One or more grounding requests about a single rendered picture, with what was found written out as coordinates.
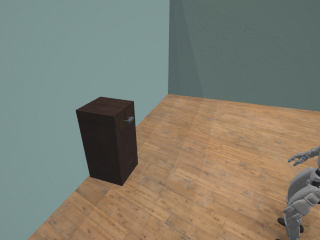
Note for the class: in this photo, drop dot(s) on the cabinet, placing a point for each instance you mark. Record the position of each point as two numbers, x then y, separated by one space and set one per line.
110 157

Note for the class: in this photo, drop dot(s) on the robot left shin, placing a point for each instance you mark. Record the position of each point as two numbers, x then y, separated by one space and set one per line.
292 228

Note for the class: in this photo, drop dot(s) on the robot left forearm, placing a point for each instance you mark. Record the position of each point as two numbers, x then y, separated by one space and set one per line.
314 197

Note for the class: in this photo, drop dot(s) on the drawer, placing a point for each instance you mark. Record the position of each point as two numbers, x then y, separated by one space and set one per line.
120 123

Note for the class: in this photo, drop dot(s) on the robot left hand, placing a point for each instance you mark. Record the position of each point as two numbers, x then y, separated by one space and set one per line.
301 206

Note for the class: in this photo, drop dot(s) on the robot right forearm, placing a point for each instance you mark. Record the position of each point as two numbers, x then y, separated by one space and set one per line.
312 152

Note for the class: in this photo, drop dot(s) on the robot right hand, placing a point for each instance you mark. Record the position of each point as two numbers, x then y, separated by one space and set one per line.
301 158

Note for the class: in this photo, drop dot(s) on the handle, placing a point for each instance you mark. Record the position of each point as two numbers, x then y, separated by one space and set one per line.
129 120

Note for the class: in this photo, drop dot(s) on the right robot foot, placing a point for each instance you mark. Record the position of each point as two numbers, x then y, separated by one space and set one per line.
282 222

